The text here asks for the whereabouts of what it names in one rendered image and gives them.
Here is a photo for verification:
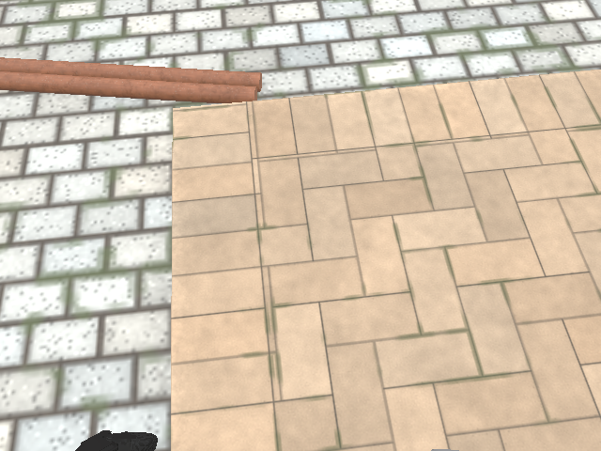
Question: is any left robot hand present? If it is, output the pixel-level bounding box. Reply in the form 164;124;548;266
75;430;158;451

